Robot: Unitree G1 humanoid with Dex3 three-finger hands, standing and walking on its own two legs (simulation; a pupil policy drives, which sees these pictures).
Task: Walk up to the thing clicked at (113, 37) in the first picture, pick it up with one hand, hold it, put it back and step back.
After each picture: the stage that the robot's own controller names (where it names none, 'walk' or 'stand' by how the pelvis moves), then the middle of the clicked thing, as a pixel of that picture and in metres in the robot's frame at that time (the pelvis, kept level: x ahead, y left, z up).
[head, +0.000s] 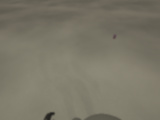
stand; (114, 36) +2.32 -0.58 -0.72
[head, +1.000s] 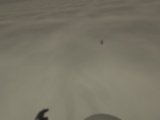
walk; (101, 42) +2.20 -0.08 -0.69
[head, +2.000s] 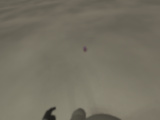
walk; (84, 49) +1.54 +0.32 -0.71
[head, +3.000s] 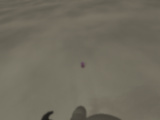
walk; (82, 65) +1.05 +0.30 -0.72
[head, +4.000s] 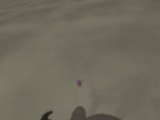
walk; (79, 83) +0.66 +0.28 -0.72
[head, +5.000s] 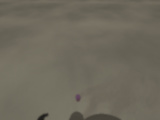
walk; (78, 98) +0.42 +0.19 -0.70
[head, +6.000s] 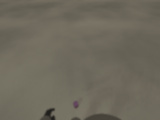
stand; (75, 104) +0.33 +0.19 -0.72
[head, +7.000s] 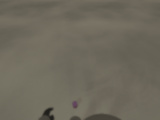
stand; (75, 104) +0.32 +0.20 -0.71
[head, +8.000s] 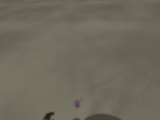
stand; (77, 104) +0.35 +0.20 -0.73
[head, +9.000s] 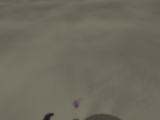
stand; (76, 104) +0.34 +0.21 -0.73
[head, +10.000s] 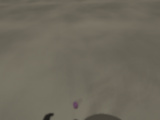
stand; (75, 105) +0.33 +0.21 -0.73
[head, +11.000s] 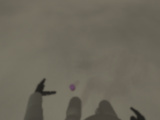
go down; (72, 87) +0.36 +0.21 -0.60
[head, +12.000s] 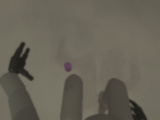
go down; (68, 67) +0.42 +0.22 -0.31
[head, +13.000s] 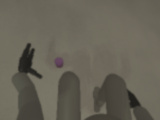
close in; (59, 63) +0.41 +0.24 -0.27
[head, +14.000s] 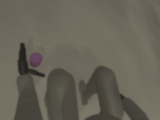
close; (35, 60) +0.41 +0.26 -0.22
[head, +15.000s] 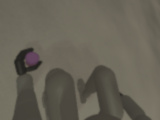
close; (32, 59) +0.40 +0.27 -0.22
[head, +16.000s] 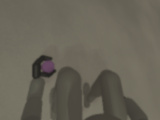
lift; (47, 66) +0.33 +0.25 -0.18
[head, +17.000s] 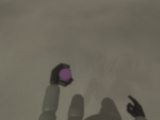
lift; (66, 77) +0.31 +0.19 +0.01
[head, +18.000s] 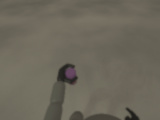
hold; (71, 76) +0.33 +0.16 +0.02
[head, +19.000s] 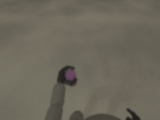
hold; (71, 78) +0.32 +0.17 +0.00
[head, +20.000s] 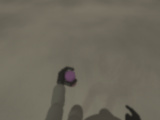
crouch; (71, 79) +0.32 +0.17 -0.03
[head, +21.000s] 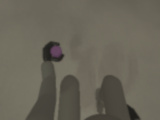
lower; (57, 54) +0.46 +0.23 -0.08
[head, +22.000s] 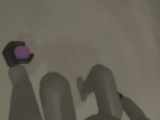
lower; (23, 54) +0.43 +0.28 -0.23
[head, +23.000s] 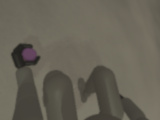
lower; (30, 56) +0.41 +0.28 -0.23
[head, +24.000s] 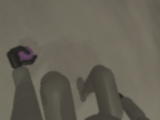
lower; (27, 56) +0.42 +0.28 -0.23
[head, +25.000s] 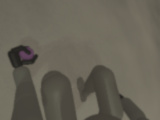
lower; (27, 56) +0.42 +0.28 -0.23
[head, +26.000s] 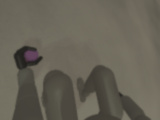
open; (31, 57) +0.42 +0.26 -0.23
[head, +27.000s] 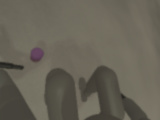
rise; (36, 55) +0.41 +0.26 -0.23
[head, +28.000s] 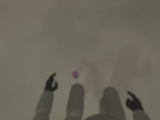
walk; (75, 74) +0.42 +0.19 -0.47
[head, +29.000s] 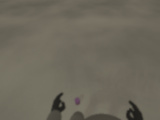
stand; (77, 101) +0.36 +0.17 -0.66
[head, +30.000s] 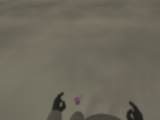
stand; (77, 101) +0.37 +0.18 -0.67
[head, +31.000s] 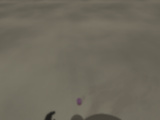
stand; (79, 101) +0.38 +0.16 -0.71
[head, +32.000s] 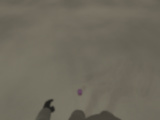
walk; (79, 92) +0.40 +0.14 -0.70
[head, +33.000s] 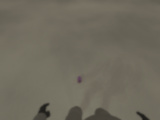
walk; (79, 79) +0.56 +0.15 -0.71
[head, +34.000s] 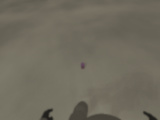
walk; (82, 65) +0.89 +0.26 -0.69
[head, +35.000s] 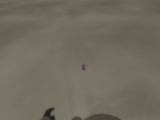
stand; (83, 67) +0.99 +0.19 -0.71
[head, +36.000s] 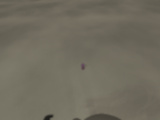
stand; (83, 66) +1.02 +0.21 -0.73
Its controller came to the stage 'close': yes
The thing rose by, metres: 0.72
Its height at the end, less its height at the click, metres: +0.00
